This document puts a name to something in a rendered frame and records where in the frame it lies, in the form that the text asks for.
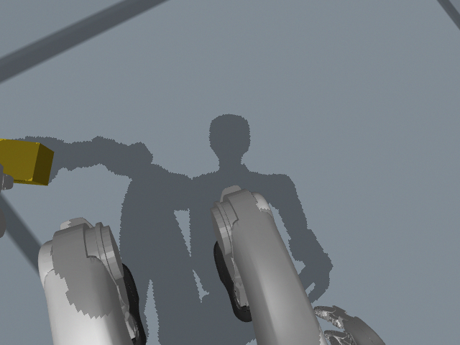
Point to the left robot hand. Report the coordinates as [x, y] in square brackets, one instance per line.
[7, 182]

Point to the right robot hand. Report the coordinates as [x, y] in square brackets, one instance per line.
[356, 331]

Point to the right robot foot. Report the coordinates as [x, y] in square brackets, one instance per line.
[242, 313]

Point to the cube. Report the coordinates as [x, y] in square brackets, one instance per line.
[26, 162]

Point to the left robot foot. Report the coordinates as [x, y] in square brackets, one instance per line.
[133, 298]

